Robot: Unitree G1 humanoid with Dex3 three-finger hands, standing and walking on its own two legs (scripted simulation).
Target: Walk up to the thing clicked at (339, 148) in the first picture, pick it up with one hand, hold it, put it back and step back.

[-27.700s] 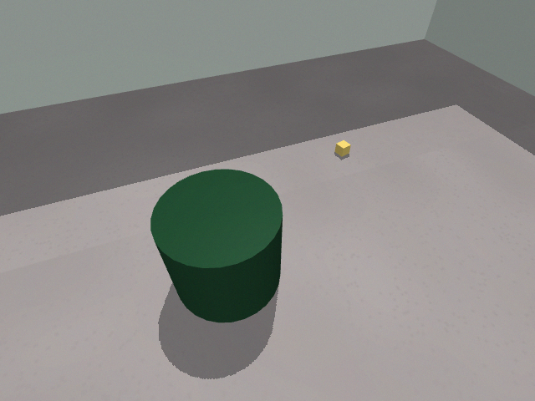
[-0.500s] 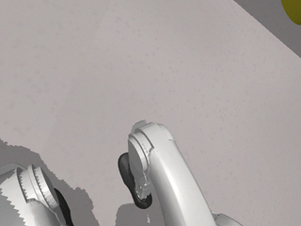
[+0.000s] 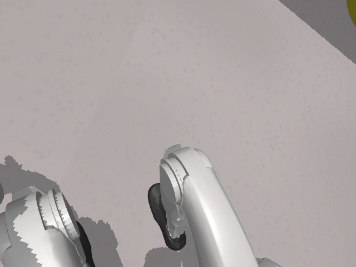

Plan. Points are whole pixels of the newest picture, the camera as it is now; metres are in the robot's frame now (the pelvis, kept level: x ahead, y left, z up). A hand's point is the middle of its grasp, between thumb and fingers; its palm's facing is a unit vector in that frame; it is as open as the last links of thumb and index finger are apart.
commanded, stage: withdraw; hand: left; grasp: from above
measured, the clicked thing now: out of the picture +0.43 +0.35 -0.29
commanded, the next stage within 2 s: home in 0.56 s
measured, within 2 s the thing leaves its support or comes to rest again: neither
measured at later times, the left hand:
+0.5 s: hand out of the picture +0.41 +0.35 -0.09, palm faces -0.37 -0.30 -0.88, open 12.7 cm
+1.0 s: hand out of the picture +0.34 +0.34 -0.10, palm faces -0.38 -0.25 -0.89, open 9.9 cm
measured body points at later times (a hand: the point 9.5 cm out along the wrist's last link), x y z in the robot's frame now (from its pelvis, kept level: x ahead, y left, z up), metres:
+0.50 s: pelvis -0.01 -0.01 +0.03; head +0.19 +0.06 +0.43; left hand +0.42 +0.36 -0.04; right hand +0.09 -0.26 -0.08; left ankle +0.07 +0.14 -0.29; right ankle +0.12 -0.11 -0.29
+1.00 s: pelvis +0.00 +0.00 +0.04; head +0.21 +0.08 +0.43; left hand +0.35 +0.35 -0.05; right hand +0.14 -0.26 -0.08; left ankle +0.07 +0.14 -0.29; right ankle +0.11 -0.11 -0.29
